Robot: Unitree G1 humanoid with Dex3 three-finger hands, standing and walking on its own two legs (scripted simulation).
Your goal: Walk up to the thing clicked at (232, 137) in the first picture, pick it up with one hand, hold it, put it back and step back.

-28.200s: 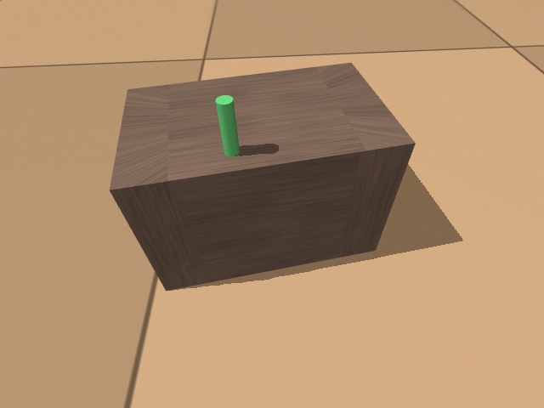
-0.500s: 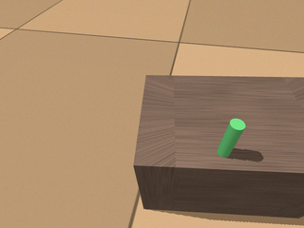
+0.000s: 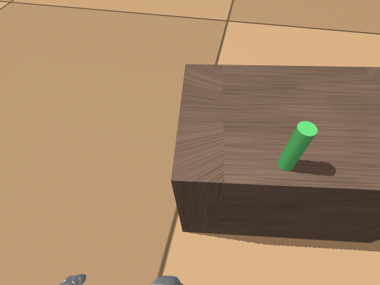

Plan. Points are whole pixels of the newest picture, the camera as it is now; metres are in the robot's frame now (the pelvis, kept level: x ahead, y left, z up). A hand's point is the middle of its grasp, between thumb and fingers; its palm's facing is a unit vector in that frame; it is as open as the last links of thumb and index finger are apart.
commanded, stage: step back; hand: right
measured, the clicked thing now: (295, 148) +0.47 -0.24 -0.08
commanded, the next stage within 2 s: none
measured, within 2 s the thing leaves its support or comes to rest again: neither
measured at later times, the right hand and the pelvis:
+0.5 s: hand out of the picture +0.01 -0.22 -0.16, palm faces +0.05 +0.92 -0.38, open 7.4 cm; pelvis -0.08 +0.05 -0.01, yaw -4 degrees
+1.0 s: hand out of the picture -0.10 -0.20 -0.15, palm faces -0.04 +0.91 -0.42, open 7.4 cm; pelvis -0.19 +0.06 -0.01, yaw -1 degrees
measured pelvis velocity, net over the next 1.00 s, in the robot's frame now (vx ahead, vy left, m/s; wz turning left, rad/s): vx -0.19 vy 0.06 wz -0.01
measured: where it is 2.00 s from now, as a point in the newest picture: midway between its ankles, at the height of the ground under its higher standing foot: outside the picture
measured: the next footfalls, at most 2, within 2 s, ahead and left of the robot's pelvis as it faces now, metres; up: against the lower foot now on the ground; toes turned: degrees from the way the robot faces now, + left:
left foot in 0.10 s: +0.00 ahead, +0.14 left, +0.00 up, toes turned -1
right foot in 0.54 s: -0.07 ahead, -0.07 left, +0.00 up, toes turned -1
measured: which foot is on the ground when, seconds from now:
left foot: up 0.00-0.08, down 0.10-0.58, up 0.60-0.88, down 0.90-1.00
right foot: down 0.00-0.12, up 0.14-0.52, down 0.54-0.92, up 0.94-1.00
